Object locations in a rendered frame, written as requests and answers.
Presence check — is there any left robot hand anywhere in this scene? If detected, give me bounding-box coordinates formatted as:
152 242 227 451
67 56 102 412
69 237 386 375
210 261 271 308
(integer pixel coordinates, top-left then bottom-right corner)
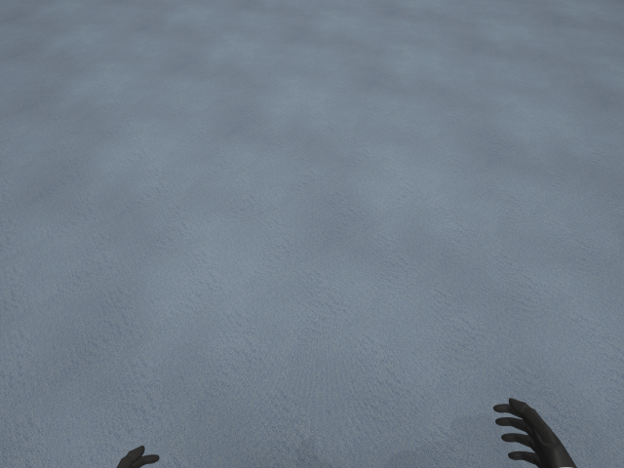
117 446 160 468

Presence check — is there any right robot hand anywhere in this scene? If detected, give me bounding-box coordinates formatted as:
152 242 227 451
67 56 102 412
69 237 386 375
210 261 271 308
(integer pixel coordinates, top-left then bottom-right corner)
493 398 577 468

